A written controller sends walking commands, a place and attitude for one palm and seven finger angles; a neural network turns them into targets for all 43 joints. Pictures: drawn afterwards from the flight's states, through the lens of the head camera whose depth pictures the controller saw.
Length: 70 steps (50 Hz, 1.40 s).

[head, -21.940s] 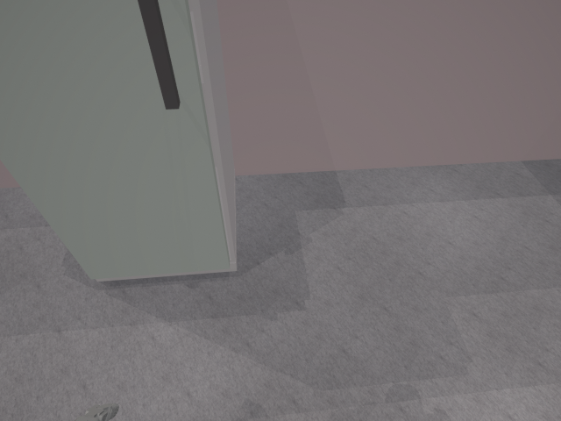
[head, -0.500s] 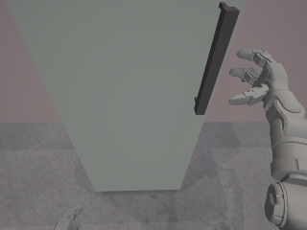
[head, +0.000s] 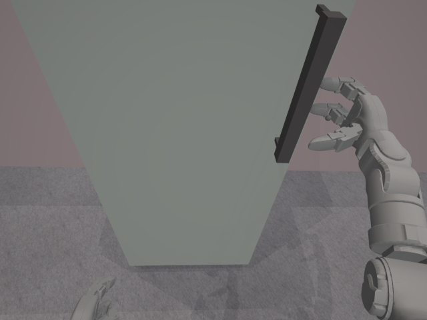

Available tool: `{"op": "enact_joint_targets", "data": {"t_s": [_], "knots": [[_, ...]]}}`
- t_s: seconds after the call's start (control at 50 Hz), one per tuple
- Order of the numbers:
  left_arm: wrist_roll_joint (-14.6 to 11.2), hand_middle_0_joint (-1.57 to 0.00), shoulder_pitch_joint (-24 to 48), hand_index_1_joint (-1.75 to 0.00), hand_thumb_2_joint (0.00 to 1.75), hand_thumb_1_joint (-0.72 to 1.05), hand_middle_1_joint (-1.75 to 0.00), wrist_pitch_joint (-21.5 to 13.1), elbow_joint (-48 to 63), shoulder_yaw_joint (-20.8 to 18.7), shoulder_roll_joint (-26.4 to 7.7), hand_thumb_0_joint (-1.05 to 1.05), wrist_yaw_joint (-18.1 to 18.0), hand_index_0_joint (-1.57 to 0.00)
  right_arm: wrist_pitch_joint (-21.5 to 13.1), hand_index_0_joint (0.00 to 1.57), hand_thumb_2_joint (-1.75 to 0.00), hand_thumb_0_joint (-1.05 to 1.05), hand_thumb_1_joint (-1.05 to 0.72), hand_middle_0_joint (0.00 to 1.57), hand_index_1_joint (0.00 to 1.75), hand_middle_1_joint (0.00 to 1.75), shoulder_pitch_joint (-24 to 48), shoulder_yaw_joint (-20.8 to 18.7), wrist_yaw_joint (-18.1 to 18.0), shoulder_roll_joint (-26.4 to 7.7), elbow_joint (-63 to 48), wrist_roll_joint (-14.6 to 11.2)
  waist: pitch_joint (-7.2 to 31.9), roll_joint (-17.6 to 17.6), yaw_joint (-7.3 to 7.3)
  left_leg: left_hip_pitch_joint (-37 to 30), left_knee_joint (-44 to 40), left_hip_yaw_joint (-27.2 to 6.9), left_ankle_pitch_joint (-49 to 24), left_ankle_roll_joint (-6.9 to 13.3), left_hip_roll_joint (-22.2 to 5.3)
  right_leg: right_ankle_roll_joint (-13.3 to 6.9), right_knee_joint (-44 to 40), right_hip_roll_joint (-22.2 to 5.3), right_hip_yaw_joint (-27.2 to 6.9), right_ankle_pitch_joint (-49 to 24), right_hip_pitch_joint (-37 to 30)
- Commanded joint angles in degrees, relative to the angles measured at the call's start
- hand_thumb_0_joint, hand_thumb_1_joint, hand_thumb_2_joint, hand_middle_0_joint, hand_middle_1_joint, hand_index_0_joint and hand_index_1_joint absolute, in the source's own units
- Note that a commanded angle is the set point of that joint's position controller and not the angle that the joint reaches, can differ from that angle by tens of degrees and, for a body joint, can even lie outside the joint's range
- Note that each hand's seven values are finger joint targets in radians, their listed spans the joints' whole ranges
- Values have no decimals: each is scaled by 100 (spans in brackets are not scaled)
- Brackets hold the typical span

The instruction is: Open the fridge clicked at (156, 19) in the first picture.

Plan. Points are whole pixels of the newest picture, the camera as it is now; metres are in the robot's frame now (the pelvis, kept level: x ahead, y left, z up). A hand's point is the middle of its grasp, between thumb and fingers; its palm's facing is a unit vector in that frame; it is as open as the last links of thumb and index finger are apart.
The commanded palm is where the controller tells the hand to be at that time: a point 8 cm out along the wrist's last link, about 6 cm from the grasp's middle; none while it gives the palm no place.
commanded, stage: feel for the door with the fingertips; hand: right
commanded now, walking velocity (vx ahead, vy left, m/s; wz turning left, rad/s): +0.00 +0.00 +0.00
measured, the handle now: (298, 95) +0.47 -0.10 +0.22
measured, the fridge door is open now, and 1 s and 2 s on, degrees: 0 0 0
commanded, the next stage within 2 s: slide the fingers in behind the handle in 0.50 s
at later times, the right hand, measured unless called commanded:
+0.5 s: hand (322, 108) +0.44 -0.14 +0.22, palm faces -0.08 +1.00 +0.01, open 14.0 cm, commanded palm +0.42 -0.19 +0.22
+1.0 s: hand (323, 114) +0.43 -0.14 +0.21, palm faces -0.08 +1.00 +0.00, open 13.9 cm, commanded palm +0.40 -0.19 +0.22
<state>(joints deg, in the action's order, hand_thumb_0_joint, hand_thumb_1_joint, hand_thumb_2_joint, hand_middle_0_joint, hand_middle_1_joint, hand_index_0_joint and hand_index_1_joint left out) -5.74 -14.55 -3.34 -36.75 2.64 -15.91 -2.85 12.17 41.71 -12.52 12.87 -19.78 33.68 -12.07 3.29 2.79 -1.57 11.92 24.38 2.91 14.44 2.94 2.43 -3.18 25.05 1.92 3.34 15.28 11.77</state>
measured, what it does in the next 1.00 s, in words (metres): stands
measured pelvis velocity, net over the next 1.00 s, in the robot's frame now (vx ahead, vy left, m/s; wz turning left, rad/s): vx -0.01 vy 0.00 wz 0.02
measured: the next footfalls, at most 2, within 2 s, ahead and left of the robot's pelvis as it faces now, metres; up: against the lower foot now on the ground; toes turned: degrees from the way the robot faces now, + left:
none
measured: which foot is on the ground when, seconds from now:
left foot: down 0.00-1.00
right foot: down 0.00-1.00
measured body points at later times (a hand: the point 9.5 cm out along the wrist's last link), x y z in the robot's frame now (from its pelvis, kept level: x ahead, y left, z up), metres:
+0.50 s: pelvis -0.01 +0.00 +0.00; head -0.01 +0.01 +0.45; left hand +0.12 +0.25 -0.11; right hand +0.43 -0.19 +0.22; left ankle -0.02 +0.08 -0.74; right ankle -0.02 -0.08 -0.74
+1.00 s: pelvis -0.01 +0.00 +0.00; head -0.01 +0.01 +0.45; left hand +0.08 +0.25 -0.11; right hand +0.43 -0.20 +0.22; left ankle -0.02 +0.08 -0.74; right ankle -0.02 -0.08 -0.74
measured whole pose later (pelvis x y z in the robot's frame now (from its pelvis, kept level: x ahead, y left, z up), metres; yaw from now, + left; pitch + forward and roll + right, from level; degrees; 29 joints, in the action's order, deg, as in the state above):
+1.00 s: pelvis -0.01 +0.00 +0.00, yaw +1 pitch +1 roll +0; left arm -5.4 -18.5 -3.9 -38.1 2.6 -15.4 -3.0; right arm 5.8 44.6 -13.3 10.6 -18.9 39.8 -10.5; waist 2.8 1.9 -2.6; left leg 12.1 23.5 1.7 12.9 2.7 2.7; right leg -3.5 24.2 1.7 4.6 14.2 11.6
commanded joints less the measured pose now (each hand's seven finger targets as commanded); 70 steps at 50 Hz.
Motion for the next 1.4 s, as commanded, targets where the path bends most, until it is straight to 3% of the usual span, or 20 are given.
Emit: {"op": "enact_joint_targets", "data": {"t_s": [0.0,0.08,0.2,0.22,0.26,0.34,0.46,0.52,0.6,0.66,0.72,0.78,0.86,0.92,1.02,1.1,1.12,1.2,1.3,1.38], "knots": [[40,-20,515,-30,90,90,-30,-219,926,-227,-603,0,-17,-20,-485,30,-30,0,50,30,120,120,2496,-347,-63,-1056,-1941,-173,2059,-507,152,-751,-3,-304,-2900,-90,-260,-20,30,-219,-425,-2636,-1054],[48,-20,568,-30,90,90,-30,-114,894,-194,-586,0,-32,-20,-390,30,-30,0,50,30,120,120,2417,-509,-182,-1263,-1889,-77,1703,-485,170,-664,-79,-325,-2692,-113,-262,-37,-37,-207,-361,-2325,-865],[14,-20,567,-30,90,90,-30,1,756,-154,-569,0,-124,-20,-92,30,-30,0,50,30,120,120,3144,77,-305,-810,-1313,59,1103,-112,-119,-36,-301,-310,-1765,-99,-253,-25,-110,-204,-432,-1567,-788],[20,-20,541,-30,90,90,-30,-18,743,-160,-568,0,-139,-20,-130,30,-30,0,50,30,120,120,3379,97,-312,-811,-1368,52,1222,50,-150,23,-308,-309,-1685,-82,-247,-13,-105,-206,-464,-1556,-906],[47,-20,463,-30,90,90,-30,-31,697,-173,-605,0,-173,-20,-223,30,-30,0,50,30,120,120,3462,-79,-292,-1006,-1142,-9,1465,-330,-158,-117,-311,-324,-1766,-88,-235,-43,-79,-207,-504,-1620,-945],[74,-20,360,-30,90,90,-30,-106,638,-171,-594,0,-195,-20,-552,30,-30,0,50,30,120,120,3707,-41,-192,-959,-933,-85,1852,-393,-155,-286,-240,-313,-1967,-83,-240,-41,-56,-198,-513,-1839,-1090],[61,-20,149,-30,90,90,-30,-91,496,-167,-679,0,-166,-20,-655,30,-30,0,50,30,120,120,3571,-224,-246,-1202,271,58,1218,-478,-140,-124,-293,-328,-1674,-98,-262,-44,-164,-197,-460,-1419,-513],[72,-20,-5,-30,90,90,-30,-122,521,-216,-687,0,-141,-20,-776,30,-30,0,50,30,120,120,3705,-328,-286,-1355,198,150,1561,-291,-80,-253,-227,-343,-1880,-70,-267,-30,-131,-198,-467,-1664,-607],[57,-20,-131,-30,90,90,-30,-144,457,-238,-702,0,-146,-20,-864,30,-30,0,50,30,120,120,3997,-140,-240,-1161,489,149,1298,-423,-220,-9,-292,-323,-1589,-98,-240,-52,-146,-223,-468,-1380,-513],[65,-20,-159,-30,90,90,-30,-182,513,-266,-740,0,-131,-20,-947,30,-30,0,50,30,120,120,3736,-347,-214,-1343,395,146,1582,-429,-84,-180,-254,-353,-1662,-77,-232,-62,-152,-229,-456,-1496,-606],[51,-20,-137,-30,90,90,-30,-245,524,-262,-694,0,-95,-20,-995,30,-30,0,50,30,120,120,3674,-66,-167,-957,175,117,1580,-178,-112,28,-263,-304,-1547,-58,-205,-12,-148,-260,-488,-1545,-853],[47,-20,-123,-30,90,90,-30,-254,543,-263,-742,0,-97,-20,-983,30,-30,0,50,30,120,120,3628,-302,-175,-1246,120,58,1436,-494,-72,-116,-322,-343,-1435,-79,-195,-55,-217,-253,-473,-1294,-599],[58,-20,11,-30,90,90,-30,-302,661,-254,-703,0,-100,-20,-1114,30,-30,0,50,30,120,120,3785,-419,-237,-1406,-634,75,1765,-133,-1,-299,-299,-386,-1608,-64,-206,-59,-207,-254,-434,-1503,-858],[66,-20,83,-30,90,90,-30,-356,704,-247,-657,0,-71,-20,-1156,30,-30,0,50,30,120,120,3541,-285,-253,-1175,-1053,66,1879,-145,11,-356,-234,-338,-1875,-58,-179,-19,-176,-284,-444,-1849,-1078],[22,-20,206,-30,90,90,-30,-270,667,-224,-673,0,-72,-20,-708,30,-30,0,50,30,120,120,3037,-108,-199,-901,-738,11,1211,-324,-28,-127,-347,-322,-1664,-86,-181,-26,-240,-275,-393,-1491,-759],[28,-20,317,-30,90,90,-30,-249,700,-224,-633,0,-75,-20,-480,30,-30,0,50,30,120,120,3268,91,-274,-652,-1016,15,1318,-127,-59,26,-332,-295,-1607,-62,-184,6,-204,-264,-467,-1583,-962],[45,-20,301,-30,90,90,-30,-236,687,-223,-627,0,-75,-20,-474,30,-30,0,50,30,120,120,3257,-86,-313,-833,-1035,10,1411,-252,-21,-59,-324,-278,-1611,-56,-173,23,-205,-262,-489,-1608,-967],[60,-20,424,-30,90,90,-30,-239,729,-202,-562,0,-58,-20,-579,30,-30,0,50,30,120,120,3451,291,-339,-359,-1535,-39,1834,-184,-68,-90,-216,-262,-1977,-52,-169,56,-103,-269,-519,-2147,-1398],[79,-20,466,-30,90,90,-30,-139,637,-169,-547,0,-52,-20,-393,30,-30,0,50,30,120,120,3289,284,-464,-291,-1100,-5,1378,-384,-68,-18,-265,-252,-1850,-66,-171,58,-153,-239,-506,-1901,-1079],[109,-20,487,-30,90,90,-30,-17,665,-156,-540,0,-67,-20,-243,30,-30,0,50,30,120,120,3247,-74,-641,-675,-892,80,1352,-500,22,-246,-317,-303,-1811,-79,-211,17,-209,-195,-456,-1689,-796]]}}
